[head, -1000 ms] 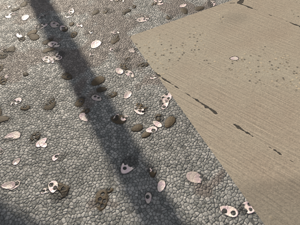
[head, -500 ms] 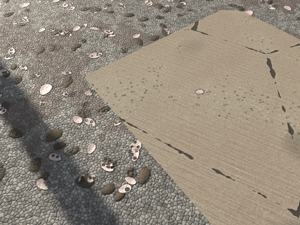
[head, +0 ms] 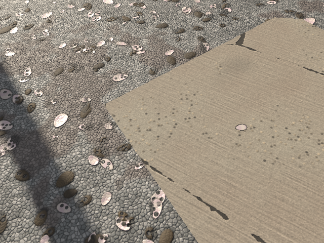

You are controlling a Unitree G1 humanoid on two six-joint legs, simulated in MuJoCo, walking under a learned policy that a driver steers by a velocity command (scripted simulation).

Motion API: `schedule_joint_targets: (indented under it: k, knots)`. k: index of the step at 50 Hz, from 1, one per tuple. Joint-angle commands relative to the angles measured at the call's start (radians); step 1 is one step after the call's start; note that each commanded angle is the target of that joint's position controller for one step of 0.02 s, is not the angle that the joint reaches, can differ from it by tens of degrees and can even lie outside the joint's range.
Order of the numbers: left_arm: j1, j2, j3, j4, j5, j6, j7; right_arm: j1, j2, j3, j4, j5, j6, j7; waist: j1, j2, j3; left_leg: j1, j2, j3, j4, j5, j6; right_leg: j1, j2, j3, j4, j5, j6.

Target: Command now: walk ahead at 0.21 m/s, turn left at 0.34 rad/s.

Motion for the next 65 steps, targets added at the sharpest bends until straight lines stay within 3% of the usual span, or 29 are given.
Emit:
schedule_joint_targets:
  k: [1, 5, 9, 12, 14, 15, 16, 17, 18, 20, 24, 32, 35, 36, 37, 38, 39, 41, 42, 47, 49, 51, 52, 53, 54, 55, 56, 59, 65]
  knots:
    - [-0.078, 0.140, 0.036, -0.048, 0.003, -0.018, 0.020, 0.087, -0.039, -0.018, -0.054, -0.008, 0.022, -0.008, -0.048, -0.153, -0.092, 0.026, 0.037, -0.013, -0.068, 0.127, -0.021, 0.032, -0.278, 0.084, -0.152, 0.620, -0.172]
    - [-0.068, 0.163, 0.041, -0.022, -0.005, 0.013, 0.050, -0.013, -0.024, -0.015, -0.107, -0.009, 0.021, 0.015, -0.008, -0.134, -0.099, 0.053, 0.041, 0.026, -0.265, 0.284, -0.009, 0.088, -0.268, 0.000, -0.153, 0.537, -0.156]
    - [-0.043, 0.194, 0.053, 0.005, -0.023, 0.047, 0.053, -0.088, -0.040, -0.024, -0.166, -0.011, 0.031, 0.040, 0.021, -0.121, -0.085, 0.038, 0.031, 0.056, -0.370, 0.219, 0.017, 0.183, -0.310, -0.005, -0.095, 0.488, -0.151]
    - [-0.049, 0.210, 0.062, 0.011, -0.043, 0.067, 0.054, -0.096, -0.052, -0.034, -0.201, -0.008, 0.041, 0.053, 0.013, -0.133, -0.077, 0.054, 0.008, 0.087, -0.443, 0.121, 0.054, 0.223, -0.335, 0.004, 0.008, 0.500, -0.124]
    - [-0.041, 0.196, 0.061, 0.020, -0.052, 0.074, 0.058, -0.017, -0.079, -0.052, -0.194, -0.010, 0.037, 0.048, -0.034, -0.097, -0.118, 0.225, -0.045, 0.111, -0.617, 0.282, 0.105, 0.191, -0.271, -0.051, 0.195, 0.536, -0.051]
    - [-0.001, 0.175, 0.056, 0.016, -0.028, 0.069, 0.056, 0.062, -0.178, -0.084, -0.188, -0.014, 0.034, 0.027, -0.051, 0.046, -0.191, 0.435, 0.044, -0.049, -0.652, 0.710, 0.168, 0.051, -0.182, -0.095, 0.414, 0.355, 0.028]
    - [0.006, 0.110, 0.031, -0.031, 0.016, 0.059, 0.045, 0.072, -0.289, -0.102, -0.207, -0.032, 0.035, 0.010, -0.016, 0.284, -0.243, 0.677, 0.306, -0.430, -0.630, 1.102, 0.398, -0.321, 0.003, -0.093, 0.748, -0.437, 0.126]
    - [-0.041, 0.137, 0.033, -0.026, 0.006, 0.053, 0.033, 0.093, -0.208, -0.080, -0.216, -0.036, 0.026, 0.015, -0.073, 0.155, -0.386, 0.695, 0.337, -0.493, -0.660, 0.996, 0.461, -0.353, 0.014, 0.141, 0.885, -0.561, 0.119]
    - [-0.080, 0.161, 0.041, -0.036, -0.028, 0.057, 0.028, 0.032, -0.179, -0.071, -0.227, -0.029, 0.017, 0.019, -0.062, 0.085, -0.313, 0.637, 0.294, -0.394, -0.672, 0.899, 0.415, -0.394, -0.018, 0.170, 0.909, -0.503, 0.105]
    - [-0.102, 0.159, 0.045, -0.028, -0.019, 0.070, 0.047, -0.066, -0.131, -0.059, -0.237, -0.001, 0.020, 0.010, -0.020, -0.007, -0.198, 0.501, 0.202, -0.298, -0.705, 0.653, 0.310, -0.408, -0.055, 0.170, 0.784, -0.368, 0.102]
    - [-0.068, 0.130, 0.040, -0.021, -0.022, 0.082, 0.055, -0.094, -0.150, -0.066, -0.254, -0.018, 0.036, -0.009, 0.015, 0.063, -0.193, 0.373, 0.137, -0.259, -0.736, 0.585, 0.289, -0.263, -0.014, 0.152, 0.578, -0.271, 0.129]
    - [-0.087, 0.138, 0.041, -0.033, -0.029, 0.072, 0.037, -0.108, -0.160, -0.072, -0.265, -0.012, 0.058, -0.016, -0.012, 0.124, -0.170, 0.308, 0.101, -0.392, -0.740, 0.256, 0.246, -0.127, 0.019, 0.173, 0.289, -0.198, 0.116]
    - [0.002, 0.149, 0.053, -0.007, -0.026, 0.057, 0.026, -0.124, -0.139, -0.063, -0.270, 0.002, 0.069, -0.022, 0.034, 0.111, -0.170, 0.264, 0.047, -0.384, -0.667, 0.216, 0.180, 0.038, -0.004, 0.152, 0.019, -0.042, 0.070]
    - [0.027, 0.212, 0.067, -0.009, -0.007, 0.059, 0.029, -0.085, -0.094, -0.049, -0.268, -0.005, 0.069, -0.022, 0.017, -0.010, -0.177, 0.169, -0.024, -0.302, -0.528, 0.062, 0.122, 0.130, -0.172, 0.295, -0.055, -0.031, 0.012]
    - [-0.003, 0.299, 0.084, -0.009, 0.016, 0.069, 0.033, -0.069, -0.070, -0.045, -0.297, -0.004, 0.060, -0.020, -0.033, -0.305, -0.119, -0.024, -0.201, -0.098, -0.341, -0.193, 0.064, 0.128, -0.358, 0.547, -0.113, 0.092, -0.140]
    - [-0.038, 0.247, 0.071, -0.042, 0.036, 0.063, 0.034, -0.073, -0.147, -0.066, -0.283, -0.022, 0.046, -0.021, -0.001, -0.293, -0.116, -0.022, -0.156, -0.129, -0.094, -0.262, 0.023, 0.050, -0.434, 0.640, -0.132, 0.107, -0.239]
    - [-0.097, 0.199, 0.056, -0.062, 0.024, 0.059, 0.040, -0.052, -0.181, -0.082, -0.256, -0.013, 0.047, -0.017, -0.025, -0.211, -0.101, -0.009, -0.146, -0.150, 0.015, -0.199, 0.016, 0.027, -0.380, 0.546, -0.115, 0.107, -0.215]
    - [-0.145, 0.152, 0.041, -0.066, -0.015, 0.057, 0.045, -0.016, -0.138, -0.075, -0.214, -0.019, 0.063, -0.024, -0.038, -0.173, -0.072, -0.022, -0.144, -0.139, 0.087, -0.100, -0.016, 0.049, -0.276, 0.401, -0.081, 0.108, -0.142]
    - [-0.131, 0.142, 0.033, -0.058, -0.021, 0.059, 0.047, -0.016, -0.106, -0.065, -0.210, -0.019, 0.068, -0.024, -0.031, -0.170, -0.068, -0.014, -0.145, -0.135, 0.098, -0.080, -0.030, 0.057, -0.259, 0.366, -0.073, 0.157, -0.142]
    - [-0.069, 0.150, 0.029, -0.028, -0.015, 0.074, 0.049, -0.103, -0.020, -0.019, -0.238, -0.015, 0.060, -0.016, 0.024, -0.241, -0.101, 0.149, -0.065, -0.016, -0.299, -0.076, -0.057, 0.132, -0.215, 0.269, -0.040, 0.225, -0.142]
    - [-0.032, 0.187, 0.038, -0.013, -0.020, 0.082, 0.045, -0.106, -0.040, -0.022, -0.232, -0.006, 0.058, -0.013, 0.044, -0.260, -0.102, 0.228, -0.069, 0.030, -0.444, -0.063, -0.053, 0.131, -0.231, 0.291, -0.021, 0.267, -0.152]
    - [-0.034, 0.182, 0.032, -0.001, -0.037, 0.084, 0.041, -0.044, -0.045, -0.025, -0.193, -0.007, 0.057, -0.011, 0.009, -0.230, -0.093, 0.351, -0.078, 0.053, -0.704, 0.143, -0.023, 0.102, -0.219, 0.285, 0.013, 0.296, -0.129]
    - [0.002, 0.169, 0.026, 0.015, -0.041, 0.076, 0.038, -0.038, -0.063, -0.026, -0.186, -0.014, 0.057, -0.012, 0.010, -0.202, -0.092, 0.430, -0.060, 0.019, -0.786, 0.249, 0.005, 0.065, -0.208, 0.282, 0.016, 0.274, -0.088]
    - [0.018, 0.148, 0.016, 0.016, -0.022, 0.061, 0.031, -0.027, -0.108, -0.031, -0.192, -0.022, 0.058, -0.020, 0.023, -0.121, -0.131, 0.542, 0.025, -0.072, -0.749, 0.431, 0.038, 0.001, -0.181, 0.252, 0.047, 0.199, -0.027]
    - [0.051, 0.117, 0.008, 0.013, -0.001, 0.042, 0.019, -0.046, -0.171, -0.043, -0.189, -0.029, 0.063, -0.024, 0.075, 0.047, -0.152, 0.553, 0.095, -0.131, -0.662, 0.543, 0.099, -0.042, -0.093, 0.160, 0.065, 0.052, 0.032]
    - [0.001, 0.107, 0.002, 0.020, 0.004, 0.039, 0.020, -0.068, -0.090, -0.026, -0.186, -0.034, 0.058, -0.011, 0.042, 0.068, -0.162, 0.449, 0.088, -0.126, -0.671, 0.394, 0.131, 0.043, -0.074, 0.125, 0.052, -0.029, 0.078]
    - [-0.045, 0.130, 0.006, 0.023, 0.002, 0.042, 0.021, -0.080, -0.049, -0.015, -0.187, -0.041, 0.051, -0.001, 0.022, 0.036, -0.125, 0.412, 0.055, -0.112, -0.686, 0.286, 0.117, 0.051, -0.065, 0.118, 0.061, -0.020, 0.094]
    - [-0.051, 0.126, 0.007, 0.041, -0.006, 0.064, 0.033, -0.074, -0.055, -0.011, -0.164, -0.040, 0.029, 0.003, 0.022, 0.046, -0.057, 0.339, 0.029, -0.099, -0.701, 0.238, 0.084, 0.057, -0.067, 0.119, 0.068, 0.013, 0.087]
    - [-0.032, 0.121, 0.009, 0.099, -0.011, 0.072, 0.043, -0.060, -0.043, -0.001, -0.132, -0.036, 0.017, -0.003, 0.024, 0.005, -0.029, 0.311, 0.014, -0.092, -0.706, 0.199, 0.076, 0.075, -0.070, 0.121, 0.055, 0.018, 0.093]
Keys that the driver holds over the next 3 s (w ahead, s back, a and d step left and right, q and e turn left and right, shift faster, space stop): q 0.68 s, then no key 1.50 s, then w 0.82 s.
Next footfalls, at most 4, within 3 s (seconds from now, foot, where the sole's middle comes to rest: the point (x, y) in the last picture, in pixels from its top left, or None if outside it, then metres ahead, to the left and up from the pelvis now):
0.30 left None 0.17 0.14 -0.78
0.72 right None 0.22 -0.09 -0.78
1.06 left None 0.07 0.13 -0.78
2.86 left None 0.43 0.31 -0.78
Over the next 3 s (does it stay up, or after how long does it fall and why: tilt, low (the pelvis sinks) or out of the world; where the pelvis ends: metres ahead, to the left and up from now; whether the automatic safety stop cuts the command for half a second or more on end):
stays up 0.38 0.18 -0.01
